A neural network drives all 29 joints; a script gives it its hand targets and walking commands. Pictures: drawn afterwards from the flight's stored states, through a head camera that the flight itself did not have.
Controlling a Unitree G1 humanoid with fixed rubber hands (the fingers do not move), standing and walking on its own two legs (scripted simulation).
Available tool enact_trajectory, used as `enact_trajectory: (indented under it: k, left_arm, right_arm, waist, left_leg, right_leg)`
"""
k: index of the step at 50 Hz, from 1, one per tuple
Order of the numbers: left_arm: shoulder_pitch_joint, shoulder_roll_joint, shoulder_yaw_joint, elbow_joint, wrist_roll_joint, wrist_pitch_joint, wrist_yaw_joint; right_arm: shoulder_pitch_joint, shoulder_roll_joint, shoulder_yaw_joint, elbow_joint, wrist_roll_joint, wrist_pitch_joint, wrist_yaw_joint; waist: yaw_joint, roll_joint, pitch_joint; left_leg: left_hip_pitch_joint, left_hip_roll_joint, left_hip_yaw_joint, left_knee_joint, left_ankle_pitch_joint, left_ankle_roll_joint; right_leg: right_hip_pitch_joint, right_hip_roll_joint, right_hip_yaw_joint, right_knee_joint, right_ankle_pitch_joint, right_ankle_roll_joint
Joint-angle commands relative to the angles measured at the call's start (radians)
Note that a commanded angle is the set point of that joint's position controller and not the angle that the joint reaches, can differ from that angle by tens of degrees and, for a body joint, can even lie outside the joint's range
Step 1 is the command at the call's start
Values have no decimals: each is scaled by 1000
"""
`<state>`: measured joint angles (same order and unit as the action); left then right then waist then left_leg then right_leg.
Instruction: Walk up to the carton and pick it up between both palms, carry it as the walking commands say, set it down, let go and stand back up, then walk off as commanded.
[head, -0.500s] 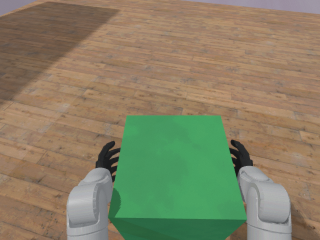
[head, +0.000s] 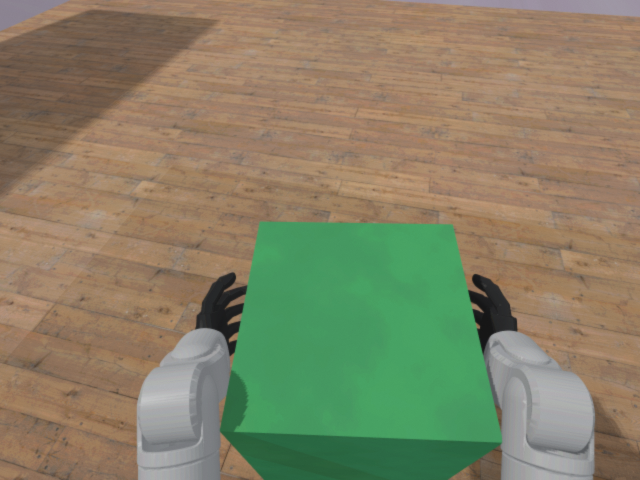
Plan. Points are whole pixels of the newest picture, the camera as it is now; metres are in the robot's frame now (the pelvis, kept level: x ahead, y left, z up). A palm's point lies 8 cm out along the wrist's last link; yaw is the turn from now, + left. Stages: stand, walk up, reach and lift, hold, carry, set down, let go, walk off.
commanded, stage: carry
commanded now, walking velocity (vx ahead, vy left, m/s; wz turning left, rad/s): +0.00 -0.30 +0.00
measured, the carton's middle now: (351, 366) +0.27 -0.01 +0.01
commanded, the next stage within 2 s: none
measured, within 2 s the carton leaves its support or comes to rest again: neither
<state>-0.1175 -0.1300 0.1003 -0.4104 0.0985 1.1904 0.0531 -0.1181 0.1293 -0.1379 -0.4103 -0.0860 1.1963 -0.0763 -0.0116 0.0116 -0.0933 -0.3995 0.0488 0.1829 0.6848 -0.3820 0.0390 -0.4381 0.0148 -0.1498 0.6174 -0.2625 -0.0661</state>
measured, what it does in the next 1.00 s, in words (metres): steps to the right: right foot, then left foot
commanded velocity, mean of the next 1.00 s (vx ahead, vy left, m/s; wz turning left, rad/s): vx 0.00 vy -0.30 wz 0.00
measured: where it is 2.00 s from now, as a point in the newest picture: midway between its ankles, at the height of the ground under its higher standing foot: outside the picture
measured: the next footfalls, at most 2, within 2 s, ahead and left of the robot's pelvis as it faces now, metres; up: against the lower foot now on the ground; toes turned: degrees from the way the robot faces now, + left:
right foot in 0.34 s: +0.05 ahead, -0.29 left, +0.00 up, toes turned -7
left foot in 0.62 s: +0.01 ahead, -0.13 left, +0.00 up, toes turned +11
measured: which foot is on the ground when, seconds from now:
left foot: down 0.00-0.34, up 0.36-0.60, down 0.62-0.98, up 1.00-1.00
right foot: down 0.00-0.00, up 0.02-0.32, down 0.34-0.62, up 0.64-0.96, down 0.98-1.00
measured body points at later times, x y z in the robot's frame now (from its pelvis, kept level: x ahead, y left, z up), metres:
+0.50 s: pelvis -0.02 -0.18 +0.01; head -0.01 -0.19 +0.46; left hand +0.25 -0.04 +0.08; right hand +0.24 -0.35 +0.07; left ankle -0.05 -0.05 -0.65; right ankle +0.01 -0.28 -0.72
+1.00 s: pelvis -0.05 -0.35 +0.00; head -0.04 -0.35 +0.45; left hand +0.23 -0.20 +0.09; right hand +0.22 -0.51 +0.08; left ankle -0.03 -0.15 -0.72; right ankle -0.03 -0.50 -0.73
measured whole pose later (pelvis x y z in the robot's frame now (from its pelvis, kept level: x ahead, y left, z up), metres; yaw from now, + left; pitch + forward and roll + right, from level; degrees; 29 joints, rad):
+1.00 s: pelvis -0.05 -0.35 +0.00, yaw -1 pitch +4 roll -2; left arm -0.13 -0.13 0.11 -0.41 0.08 1.19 0.07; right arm -0.12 0.12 -0.13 -0.42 -0.10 1.19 -0.06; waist 0.00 0.04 -0.07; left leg -0.42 0.25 0.08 0.66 -0.34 -0.09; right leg -0.37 -0.05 -0.07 0.52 -0.17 0.04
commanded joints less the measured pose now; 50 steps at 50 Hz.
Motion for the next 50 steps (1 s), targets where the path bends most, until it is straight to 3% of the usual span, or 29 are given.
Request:
enact_trajectory:
  k: [1,2,3,4,5,7,11,14,15,16,17,18,19,20,22,24,28,30,31,32,33,34,36,39,43,46,48,49,50]
  left_arm:
    - [-365,-809,-697,17,-327,17,-220]
    - [-413,-813,-715,-26,-343,18,-224]
    - [-458,-827,-724,-31,-351,15,-226]
    - [-483,-843,-736,-31,-362,13,-229]
    - [-499,-854,-747,-33,-376,9,-232]
    - [-495,-870,-753,-59,-393,1,-232]
    - [-424,-849,-746,-68,-380,7,-215]
    - [-383,-831,-724,-35,-363,21,-217]
    - [-370,-833,-717,-21,-360,23,-221]
    - [-355,-832,-709,-13,-363,22,-223]
    - [-351,-828,-704,-16,-366,20,-224]
    - [-353,-807,-694,-12,-357,19,-226]
    - [-368,-811,-691,-7,-344,10,-225]
    - [-375,-831,-676,-20,-349,7,-225]
    - [-373,-856,-672,-32,-347,-4,-229]
    - [-378,-864,-676,-51,-351,-10,-228]
    - [-337,-825,-675,-39,-333,-3,-219]
    - [-338,-811,-688,-23,-329,7,-217]
    - [-343,-813,-699,-13,-332,12,-217]
    - [-364,-802,-704,5,-335,16,-220]
    - [-405,-799,-717,-36,-349,19,-224]
    - [-439,-814,-718,-16,-355,15,-226]
    - [-497,-839,-744,-45,-381,6,-232]
    - [-488,-861,-757,-84,-402,-3,-226]
    - [-401,-836,-742,-66,-377,9,-210]
    - [-372,-823,-723,-33,-361,21,-214]
    - [-348,-821,-707,-17,-365,20,-219]
    - [-352,-814,-699,-26,-369,19,-221]
    - [-350,-787,-688,-1,-345,13,-222]
  right_arm:
    - [-367,785,701,1,362,18,266]
    - [-363,813,706,33,351,8,270]
    - [-385,850,712,24,362,3,272]
    - [-401,868,710,19,363,-2,273]
    - [-425,876,712,1,361,-8,271]
    - [-431,880,713,-19,365,-13,266]
    - [-368,822,710,-51,357,-2,252]
    - [-340,796,708,-39,341,11,248]
    - [-353,795,712,-40,341,13,247]
    - [-360,799,717,-45,338,13,246]
    - [-370,801,727,-51,337,11,246]
    - [-374,796,733,-47,336,13,244]
    - [-420,809,758,-63,357,17,250]
    - [-458,833,773,-61,376,12,254]
    - [-481,858,800,-75,406,2,257]
    - [-496,857,810,-120,416,-4,251]
    - [-428,805,774,-89,388,9,245]
    - [-387,799,747,-39,367,16,252]
    - [-372,791,726,-18,358,17,258]
    - [-352,785,701,0,353,17,263]
    - [-340,804,701,36,343,7,266]
    - [-371,835,706,13,355,5,267]
    - [-414,866,712,-5,355,-7,265]
    - [-416,865,711,-39,366,-15,258]
    - [-349,802,704,-57,350,1,246]
    - [-343,786,708,-44,342,14,246]
    - [-366,794,721,-53,339,14,245]
    - [-377,794,730,-54,339,12,243]
    - [-384,788,743,-54,344,19,245]
  waist:
    - [-3,214,-253]
    - [1,373,-206]
    - [-7,228,-175]
    - [-8,126,-153]
    - [-2,85,-135]
    - [6,133,-136]
    - [-5,227,-186]
    - [-12,279,-195]
    - [-1,257,-202]
    - [2,197,-220]
    - [8,68,-249]
    - [15,-208,-258]
    - [23,-416,-256]
    - [27,-358,-250]
    - [20,-200,-236]
    - [12,-194,-244]
    - [23,-205,-267]
    - [5,-165,-262]
    - [-4,-62,-256]
    - [-8,190,-240]
    - [0,378,-183]
    - [3,216,-143]
    - [-2,96,-130]
    - [4,144,-144]
    - [-7,245,-184]
    - [-6,278,-194]
    - [5,145,-231]
    - [13,-45,-254]
    - [24,-359,-236]
  left_leg:
    - [468,499,-561,-367,345,77]
    - [354,607,-663,-426,516,204]
    - [302,526,-573,-382,490,209]
    - [253,456,-455,-374,402,177]
    - [226,397,-354,-368,373,137]
    - [220,314,-199,-331,455,89]
    - [238,300,-144,-279,618,63]
    - [234,307,-141,-254,592,38]
    - [219,290,-121,-214,546,15]
    - [180,256,-99,-148,491,-15]
    - [96,213,-70,-27,363,-46]
    - [-119,105,-25,134,-87,-96]
    - [-224,26,-37,331,-369,-88]
    - [-225,18,-107,499,-375,-76]
    - [-236,38,-110,559,-232,-61]
    - [-207,34,-66,452,-145,-56]
    - [-39,3,-31,134,-111,0]
    - [134,25,-34,-151,65,17]
    - [299,118,-147,-305,140,19]
    - [468,455,-513,-391,221,63]
    - [331,629,-680,-463,379,205]
    - [291,544,-564,-389,498,198]
    - [215,406,-358,-375,382,142]
    - [225,307,-193,-326,479,75]
    - [240,295,-143,-288,607,52]
    - [231,296,-130,-244,577,20]
    - [152,235,-83,-96,472,-36]
    - [15,178,-67,41,176,-74]
    - [-241,22,12,211,-281,-108]
  right_leg:
    - [-260,-97,88,205,-150,27]
    - [-328,-63,129,396,-285,63]
    - [-309,-84,227,522,-213,69]
    - [-301,-85,245,576,-144,86]
    - [-285,-91,241,575,-82,105]
    - [-228,-89,165,456,-36,140]
    - [-91,-70,77,221,-115,143]
    - [17,-40,28,3,-88,130]
    - [85,-23,5,-123,-30,122]
    - [190,-13,-7,-229,5,110]
    - [315,-73,57,-292,69,95]
    - [411,-288,298,-299,369,33]
    - [356,-361,393,-256,495,-109]
    - [322,-338,333,-225,536,-158]
    - [290,-270,214,-195,429,-119]
    - [290,-224,162,-182,423,-98]
    - [237,-248,213,-190,356,-142]
    - [145,-219,190,-146,265,-116]
    - [9,-175,152,-48,170,-57]
    - [-242,-112,109,136,-87,26]
    - [-337,-59,104,342,-278,75]
    - [-302,-87,198,485,-215,85]
    - [-268,-98,229,542,-82,118]
    - [-197,-81,146,407,-40,150]
    - [-65,-66,69,178,-110,146]
    - [55,-31,17,-67,-57,133]
    - [256,-28,13,-279,19,109]
    - [379,-165,154,-300,213,88]
    - [402,-363,416,-302,431,-40]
